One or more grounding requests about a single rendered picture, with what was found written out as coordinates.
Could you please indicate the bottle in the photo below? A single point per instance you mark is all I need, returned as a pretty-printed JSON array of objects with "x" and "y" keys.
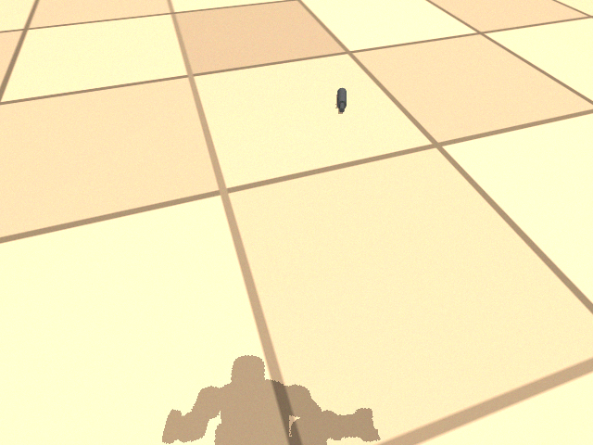
[{"x": 341, "y": 99}]

